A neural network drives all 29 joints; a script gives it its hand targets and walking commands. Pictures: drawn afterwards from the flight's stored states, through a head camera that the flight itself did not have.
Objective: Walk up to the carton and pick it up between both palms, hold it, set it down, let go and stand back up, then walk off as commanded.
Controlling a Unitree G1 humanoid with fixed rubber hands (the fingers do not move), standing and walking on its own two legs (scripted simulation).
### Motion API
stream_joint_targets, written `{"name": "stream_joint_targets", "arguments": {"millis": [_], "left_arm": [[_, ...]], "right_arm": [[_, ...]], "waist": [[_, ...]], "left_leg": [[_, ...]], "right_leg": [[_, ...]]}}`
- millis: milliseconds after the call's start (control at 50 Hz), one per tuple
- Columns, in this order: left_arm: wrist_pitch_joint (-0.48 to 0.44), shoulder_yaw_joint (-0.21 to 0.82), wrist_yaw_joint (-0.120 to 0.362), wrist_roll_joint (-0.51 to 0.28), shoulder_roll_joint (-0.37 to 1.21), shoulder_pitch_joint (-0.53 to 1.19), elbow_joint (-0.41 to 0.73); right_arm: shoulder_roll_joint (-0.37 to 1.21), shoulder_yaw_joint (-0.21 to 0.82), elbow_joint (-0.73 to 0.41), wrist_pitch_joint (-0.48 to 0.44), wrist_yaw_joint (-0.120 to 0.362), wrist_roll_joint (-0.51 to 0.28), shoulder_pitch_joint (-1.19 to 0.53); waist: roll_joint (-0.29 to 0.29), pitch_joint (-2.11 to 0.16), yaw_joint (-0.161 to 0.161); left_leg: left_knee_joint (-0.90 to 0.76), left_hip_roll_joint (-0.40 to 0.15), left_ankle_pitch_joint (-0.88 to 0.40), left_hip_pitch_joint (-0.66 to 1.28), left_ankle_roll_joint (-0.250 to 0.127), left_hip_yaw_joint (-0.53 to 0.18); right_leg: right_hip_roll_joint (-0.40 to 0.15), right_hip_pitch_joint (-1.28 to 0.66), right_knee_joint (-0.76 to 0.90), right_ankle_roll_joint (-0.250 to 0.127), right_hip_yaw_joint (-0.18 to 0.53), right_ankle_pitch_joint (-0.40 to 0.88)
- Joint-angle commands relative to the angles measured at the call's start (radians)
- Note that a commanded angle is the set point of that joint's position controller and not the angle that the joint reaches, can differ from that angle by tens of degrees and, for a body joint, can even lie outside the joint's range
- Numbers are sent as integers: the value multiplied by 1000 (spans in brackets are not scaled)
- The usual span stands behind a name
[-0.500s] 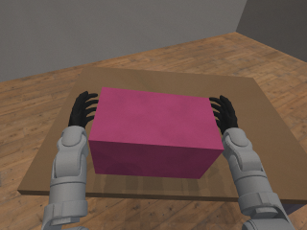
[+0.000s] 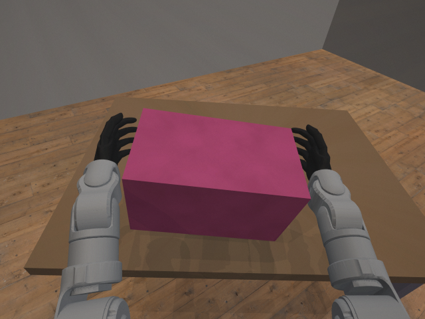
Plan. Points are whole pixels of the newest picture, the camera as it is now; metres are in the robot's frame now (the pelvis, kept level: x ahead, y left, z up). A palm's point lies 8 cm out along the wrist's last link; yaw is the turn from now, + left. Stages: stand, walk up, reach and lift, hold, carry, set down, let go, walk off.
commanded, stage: reach and lift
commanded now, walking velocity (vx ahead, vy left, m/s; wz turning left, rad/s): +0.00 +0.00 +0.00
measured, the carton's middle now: (212, 177) +0.36 -0.01 +0.11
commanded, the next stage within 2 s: hold in 0.58 s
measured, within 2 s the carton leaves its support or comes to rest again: neither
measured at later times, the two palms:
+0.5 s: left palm (101, 152) +0.35 +0.18 +0.18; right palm (315, 161) +0.35 -0.20 +0.17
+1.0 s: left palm (95, 149) +0.34 +0.19 +0.19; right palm (316, 153) +0.35 -0.19 +0.18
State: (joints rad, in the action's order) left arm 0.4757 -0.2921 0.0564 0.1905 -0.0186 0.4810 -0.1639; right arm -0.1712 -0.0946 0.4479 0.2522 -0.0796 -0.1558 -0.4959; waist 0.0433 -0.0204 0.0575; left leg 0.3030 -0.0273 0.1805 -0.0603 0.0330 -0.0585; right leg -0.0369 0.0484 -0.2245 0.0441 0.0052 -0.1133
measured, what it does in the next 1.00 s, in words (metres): stands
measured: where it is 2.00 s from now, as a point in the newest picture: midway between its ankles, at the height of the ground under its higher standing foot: outside the picture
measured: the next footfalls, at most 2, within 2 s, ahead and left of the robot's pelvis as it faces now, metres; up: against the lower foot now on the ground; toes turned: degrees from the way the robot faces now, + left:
none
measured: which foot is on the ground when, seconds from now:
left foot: down 0.00-1.00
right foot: down 0.00-1.00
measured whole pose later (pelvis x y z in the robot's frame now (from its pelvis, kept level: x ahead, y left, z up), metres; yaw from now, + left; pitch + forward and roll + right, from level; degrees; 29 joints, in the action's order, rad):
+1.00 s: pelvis +0.00 +0.00 +0.00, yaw +1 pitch -5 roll -1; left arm 0.64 -0.32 0.09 0.23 -0.03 0.52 -0.05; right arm -0.18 -0.08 0.40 0.37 -0.10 -0.21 -0.56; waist 0.04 -0.02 0.06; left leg 0.30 -0.03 0.18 -0.03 0.04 -0.07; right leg -0.03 0.01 -0.22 0.04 -0.01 -0.11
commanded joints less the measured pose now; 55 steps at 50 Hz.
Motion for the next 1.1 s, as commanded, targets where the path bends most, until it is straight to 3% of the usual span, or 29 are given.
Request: {"name": "stream_joint_targets", "arguments": {"millis": [0,60,140,200,240,300,360,440,460,500,580,600,720,740,760,880,920,1000,1020,1040,1080], "left_arm": [[14,491,136,-105,459,472,103],[31,502,137,-100,463,455,130],[32,543,135,-138,475,462,188],[44,530,134,-120,463,442,190],[51,516,139,-117,456,456,178],[63,475,150,-97,438,496,105],[60,478,149,-109,440,538,116],[58,477,141,-124,453,511,117],[60,474,140,-122,459,510,110],[65,478,144,-132,465,527,109],[89,423,162,-96,425,527,78],[97,439,168,-98,431,545,87],[96,499,159,-138,456,560,187],[103,493,158,-129,462,547,158],[103,492,156,-134,453,541,182],[141,443,169,-98,413,528,159],[142,451,171,-105,421,538,197],[144,477,166,-123,434,525,236],[145,486,163,-128,436,524,246],[148,471,165,-121,424,545,210],[149,463,166,-118,427,552,203]], "right_arm": [[485,404,-277,-49,131,-75,-631],[476,405,-290,-39,124,-85,-617],[485,424,-358,-36,119,-103,-631],[478,427,-353,-24,115,-102,-607],[465,419,-342,-17,115,-96,-612],[472,383,-294,-9,128,-67,-674],[489,382,-302,-13,134,-68,-715],[502,416,-318,-17,128,-90,-730],[498,414,-319,-14,124,-92,-728],[494,394,-304,-5,121,-88,-722],[493,370,-224,23,125,-75,-696],[494,353,-220,29,122,-69,-703],[504,405,-322,26,109,-126,-748],[492,400,-332,27,105,-125,-754],[492,414,-335,34,106,-140,-737],[465,377,-271,80,111,-117,-687],[478,395,-302,72,114,-131,-718],[475,420,-361,70,105,-161,-724],[471,425,-371,72,104,-156,-721],[459,395,-338,82,105,-144,-715],[467,403,-340,78,112,-144,-743]], "waist": [[-34,-287,-2],[-64,-283,8],[-54,-347,20],[-59,-329,15],[-52,-297,17],[-37,-231,-3],[-36,-272,-5],[-24,-345,-25],[-13,-346,-15],[-13,-346,-2],[-13,-248,-7],[-29,-239,13],[-61,-338,14],[-62,-338,21],[-62,-335,8],[-38,-237,14],[-42,-276,-5],[-54,-327,11],[-47,-316,3],[-47,-281,18],[-51,-280,-5]], "left_leg": [[-10,94,-316,36,38,87],[1,96,-354,51,47,85],[19,92,-410,78,53,74],[16,95,-406,76,57,77],[2,96,-369,66,53,78],[-42,97,-207,-7,33,90],[-48,95,-170,-17,26,95],[-19,96,-273,23,26,91],[-16,95,-286,36,28,87],[-19,94,-261,38,29,87],[-51,99,-184,-15,19,99],[-54,101,-167,-23,22,102],[-5,103,-329,30,43,82],[-7,101,-324,49,43,80],[0,100,-342,44,45,79],[-41,99,-227,-6,36,88],[-36,100,-258,-3,38,89],[0,99,-365,47,51,82],[-3,99,-361,36,51,78],[-16,101,-309,24,47,82],[-31,98,-256,-3,42,87]], "right_leg": [[104,-148,-9,-31,-64,158],[105,-150,-9,-31,-62,186],[111,-145,-13,-31,-66,206],[112,-149,-12,-32,-67,208],[110,-148,-4,-32,-69,181],[98,-127,9,-31,-68,61],[96,-135,6,-29,-69,41],[103,-152,-12,-30,-71,120],[107,-150,-13,-29,-73,126],[110,-142,-6,-31,-78,98],[101,-149,6,-28,-70,56],[98,-155,8,-28,-69,51],[108,-184,-16,-29,-72,166],[111,-173,-7,-29,-75,141],[114,-172,-12,-30,-71,161],[107,-165,7,-29,-72,77],[106,-189,-1,-30,-69,106],[120,-198,-14,-29,-76,175],[119,-194,-6,-31,-73,173],[115,-183,2,-30,-74,123],[112,-170,1,-32,-74,91]]}}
